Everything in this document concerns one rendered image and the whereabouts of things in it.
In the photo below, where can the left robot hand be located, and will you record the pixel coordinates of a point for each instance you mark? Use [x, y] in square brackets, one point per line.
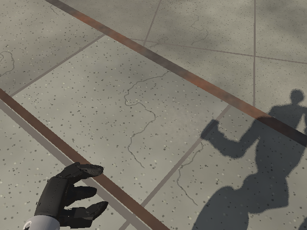
[60, 191]

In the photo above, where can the robot left forearm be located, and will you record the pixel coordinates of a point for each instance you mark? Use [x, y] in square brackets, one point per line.
[41, 222]

